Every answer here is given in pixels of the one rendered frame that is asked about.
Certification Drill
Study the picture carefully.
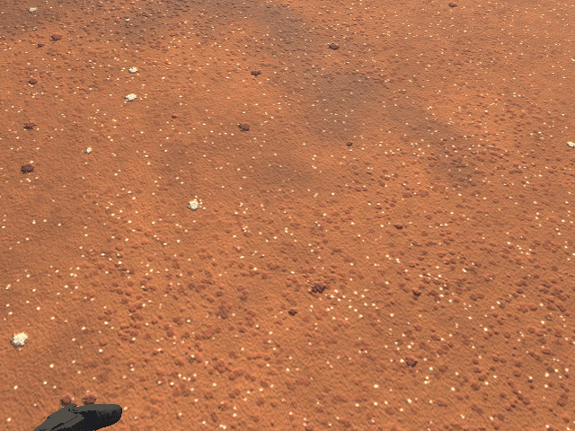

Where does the robot left hand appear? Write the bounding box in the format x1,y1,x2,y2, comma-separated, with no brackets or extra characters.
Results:
33,403,122,431

